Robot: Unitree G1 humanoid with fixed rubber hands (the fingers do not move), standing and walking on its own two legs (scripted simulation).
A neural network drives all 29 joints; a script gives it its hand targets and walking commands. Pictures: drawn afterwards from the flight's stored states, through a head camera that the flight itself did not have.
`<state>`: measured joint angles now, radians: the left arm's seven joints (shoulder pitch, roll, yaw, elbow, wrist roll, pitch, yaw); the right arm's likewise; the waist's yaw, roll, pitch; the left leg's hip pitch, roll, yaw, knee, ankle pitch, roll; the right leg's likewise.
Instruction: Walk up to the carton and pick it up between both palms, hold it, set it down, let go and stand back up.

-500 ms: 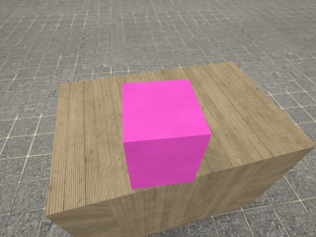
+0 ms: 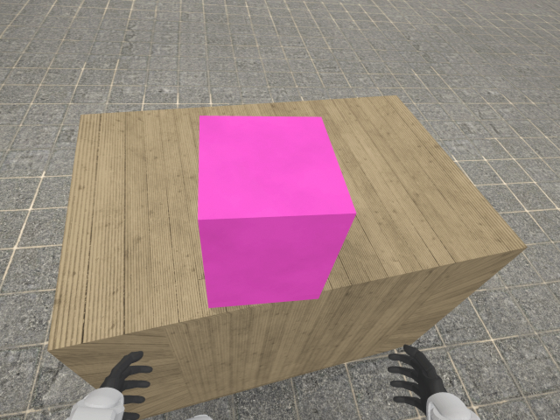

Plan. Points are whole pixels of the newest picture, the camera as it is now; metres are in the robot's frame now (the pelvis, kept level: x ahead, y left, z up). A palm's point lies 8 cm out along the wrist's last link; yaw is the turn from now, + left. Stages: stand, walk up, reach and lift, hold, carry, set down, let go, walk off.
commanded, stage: reach and lift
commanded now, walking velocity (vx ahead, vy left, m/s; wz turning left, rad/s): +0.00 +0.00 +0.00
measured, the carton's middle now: (263, 214) +0.44 +0.03 +0.02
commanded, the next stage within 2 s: none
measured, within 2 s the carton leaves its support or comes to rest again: neither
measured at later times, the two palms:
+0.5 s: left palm (104, 394) +0.18 +0.23 -0.07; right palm (423, 411) +0.16 -0.21 -0.06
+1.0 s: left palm (95, 373) +0.20 +0.24 -0.03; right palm (403, 367) +0.21 -0.18 -0.02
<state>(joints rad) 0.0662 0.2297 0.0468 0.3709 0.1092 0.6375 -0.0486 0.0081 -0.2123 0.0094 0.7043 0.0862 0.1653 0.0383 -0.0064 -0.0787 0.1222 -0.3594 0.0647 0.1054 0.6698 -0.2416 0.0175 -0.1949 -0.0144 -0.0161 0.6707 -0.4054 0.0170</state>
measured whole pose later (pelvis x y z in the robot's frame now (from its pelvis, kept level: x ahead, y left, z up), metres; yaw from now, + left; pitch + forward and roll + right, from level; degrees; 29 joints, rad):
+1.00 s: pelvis +0.04 +0.00 +0.03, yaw -1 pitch -3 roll +0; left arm 0.24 0.22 0.02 0.44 -0.06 -0.08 0.01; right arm 0.22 -0.09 0.05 0.59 0.10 -0.23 -0.03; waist 0.06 -0.06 0.02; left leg -0.17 0.03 0.13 0.34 -0.13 0.02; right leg -0.01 -0.03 0.01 0.31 -0.26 0.03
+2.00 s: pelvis +0.05 -0.02 +0.03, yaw -1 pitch -3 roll +1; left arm 0.09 0.20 0.11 0.21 -0.11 0.03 -0.06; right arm 0.05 -0.05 0.17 0.32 0.20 -0.15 -0.20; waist 0.10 -0.06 0.01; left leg -0.13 0.05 0.10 0.33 -0.15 -0.02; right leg 0.04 0.00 0.00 0.29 -0.28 -0.01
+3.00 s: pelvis +0.02 -0.01 +0.02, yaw +0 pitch +5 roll -1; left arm -0.68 0.31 0.20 0.47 -0.15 0.46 0.04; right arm -0.81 -0.20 0.10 0.66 0.39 0.27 -0.24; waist 0.06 -0.04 -0.03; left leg -0.36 0.07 0.06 0.40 -0.11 -0.01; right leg -0.19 0.02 -0.02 0.35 -0.25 0.00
